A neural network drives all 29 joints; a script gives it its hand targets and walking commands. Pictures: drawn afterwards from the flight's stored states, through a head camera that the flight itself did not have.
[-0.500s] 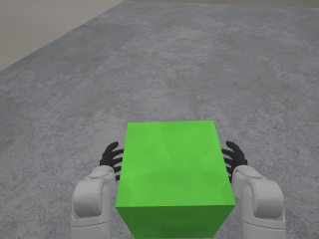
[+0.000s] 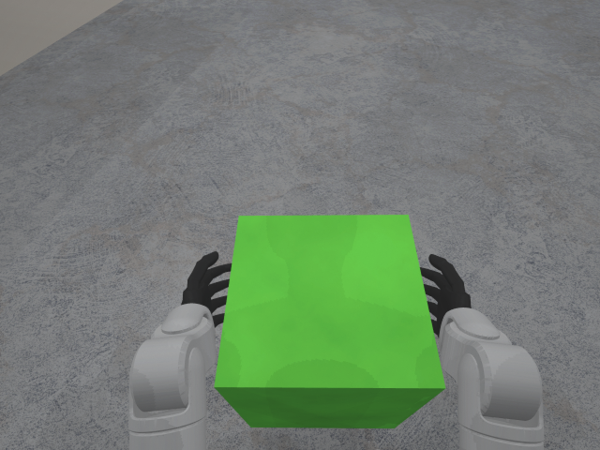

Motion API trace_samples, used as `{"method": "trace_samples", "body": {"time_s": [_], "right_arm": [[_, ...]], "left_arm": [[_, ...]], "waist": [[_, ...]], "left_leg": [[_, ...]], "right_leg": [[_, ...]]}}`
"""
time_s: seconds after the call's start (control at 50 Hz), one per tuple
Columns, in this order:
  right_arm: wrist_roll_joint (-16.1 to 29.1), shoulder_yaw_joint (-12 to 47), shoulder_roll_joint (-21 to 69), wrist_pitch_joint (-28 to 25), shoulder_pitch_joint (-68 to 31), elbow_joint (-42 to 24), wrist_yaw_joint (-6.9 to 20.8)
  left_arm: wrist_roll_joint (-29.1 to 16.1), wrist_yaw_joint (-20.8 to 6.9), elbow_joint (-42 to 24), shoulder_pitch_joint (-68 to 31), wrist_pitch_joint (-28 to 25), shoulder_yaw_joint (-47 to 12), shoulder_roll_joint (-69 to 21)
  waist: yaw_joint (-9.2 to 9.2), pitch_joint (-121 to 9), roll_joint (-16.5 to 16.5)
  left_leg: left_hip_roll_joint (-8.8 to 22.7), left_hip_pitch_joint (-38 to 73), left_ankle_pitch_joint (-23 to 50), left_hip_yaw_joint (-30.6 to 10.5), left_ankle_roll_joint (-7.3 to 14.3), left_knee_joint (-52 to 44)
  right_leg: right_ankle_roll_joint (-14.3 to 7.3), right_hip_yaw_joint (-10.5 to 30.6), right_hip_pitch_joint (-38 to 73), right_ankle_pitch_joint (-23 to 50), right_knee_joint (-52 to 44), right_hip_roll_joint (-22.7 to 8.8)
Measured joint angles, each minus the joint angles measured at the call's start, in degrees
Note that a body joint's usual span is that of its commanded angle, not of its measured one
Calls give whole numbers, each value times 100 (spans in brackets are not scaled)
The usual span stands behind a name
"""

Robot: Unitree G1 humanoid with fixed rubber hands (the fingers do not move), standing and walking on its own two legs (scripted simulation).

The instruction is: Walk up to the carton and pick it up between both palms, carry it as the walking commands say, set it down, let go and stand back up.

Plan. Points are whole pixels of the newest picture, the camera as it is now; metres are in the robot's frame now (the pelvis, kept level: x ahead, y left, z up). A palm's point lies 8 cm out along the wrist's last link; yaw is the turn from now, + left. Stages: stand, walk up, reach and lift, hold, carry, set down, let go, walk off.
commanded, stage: carry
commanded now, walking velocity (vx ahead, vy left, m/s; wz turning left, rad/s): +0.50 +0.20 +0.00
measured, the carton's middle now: (322, 330) +0.28 -0.01 +0.01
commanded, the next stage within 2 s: none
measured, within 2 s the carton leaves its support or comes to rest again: neither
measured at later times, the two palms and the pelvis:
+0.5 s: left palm (174, 145) +0.60 +0.25 +0.08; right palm (343, 137) +0.62 -0.05 +0.08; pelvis +0.34 +0.08 -0.02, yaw +2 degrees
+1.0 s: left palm (208, 64) +0.94 +0.25 +0.06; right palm (331, 61) +0.95 -0.05 +0.06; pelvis +0.67 +0.08 -0.02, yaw +3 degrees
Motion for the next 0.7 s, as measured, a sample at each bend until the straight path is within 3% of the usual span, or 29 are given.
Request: {"method": "trace_samples", "body": {"time_s": [0.1, 0.12, 0.16, 0.2, 0.24, 0.32, 0.4, 0.46, 0.5, 0.54, 0.6, 0.64, 0.7], "right_arm": [[-52, 19, -1, 82, -13, -24, 17], [-61, -29, -2, 100, -43, -4, 19], [-78, -142, 4, 121, -101, 175, 24], [-107, -156, 6, 178, -118, 356, 24], [-126, -123, 4, 214, -128, 466, 22], [-150, -89, 18, 202, -221, 405, 16], [-143, -89, 21, 157, -214, 156, 18], [-110, -95, 17, 180, -182, 23, 19], [-93, -90, 28, 184, -256, 50, 26], [-111, -33, 35, 62, -297, 343, 33], [-79, -63, 25, 71, -205, 550, 36], [-49, -68, 13, 58, -101, 488, 33], [-13, -66, 0, -4, 8, 292, 28]], "left_arm": [[23, -22, -5, -9, 56, 6, -1], [35, -30, 76, -64, 50, -3, -9], [77, -46, 375, -173, 12, 0, -21], [86, -54, 572, -178, 44, 44, -25], [66, -51, 630, -109, 60, 74, -17], [-20, -27, 500, -52, -18, 109, -8], [-50, -22, 308, -94, -71, 78, -12], [-28, -20, 178, -106, -7, 36, -14], [14, -22, 90, -126, 46, 60, -8], [26, -32, 224, -165, 57, 177, 14], [58, -17, 392, -65, 98, 152, -8], [37, 5, 398, -12, 73, 75, 3], [19, 21, 289, 7, 13, -7, 2]], "waist": [[-16, -206, 130], [-1, -238, 205], [63, -279, 328], [127, -280, 350], [203, -278, 334], [308, -203, 231], [287, -146, 194], [269, -166, 168], [257, -209, 181], [164, -199, -16], [138, -143, -12], [92, -98, 6], [25, -75, 54]], "left_leg": [[-97, 668, -836, -85, -120, 342], [-33, 631, -1126, -150, -146, 781], [95, 21, -1172, -484, -151, 2403], [98, -680, -889, -840, -157, 3754], [214, -1206, -549, -945, -220, 4099], [466, -1777, -173, -912, -351, 2941], [537, -1898, 336, -630, -375, 1582], [458, -1684, 628, -307, -344, 916], [419, -1414, 840, -144, -197, 731], [327, -1465, 540, -25, -36, 1264], [329, -1085, 128, 43, -25, 1037], [304, -741, 128, 51, -85, 667], [268, -224, 60, 30, -72, 176]], "right_leg": [[-134, -442, 412, 873, -1512, 95], [-293, -523, 535, 1181, -1527, 103], [-467, -648, 643, 935, -1219, 98], [-439, -699, 962, 669, -1393, 102], [-284, -694, 1342, 692, -1808, 98], [-113, -638, 2023, 694, -2524, -8], [156, -671, 2622, 422, -2792, -146], [406, -655, 2982, -36, -2588, -266], [503, -527, 2935, -612, -1794, -402], [429, -12, 2261, -836, -35, -477], [237, 360, 1087, -659, 1880, -115], [185, 307, 560, -335, 2006, -17], [129, 191, 56, 50, 1330, 34]]}}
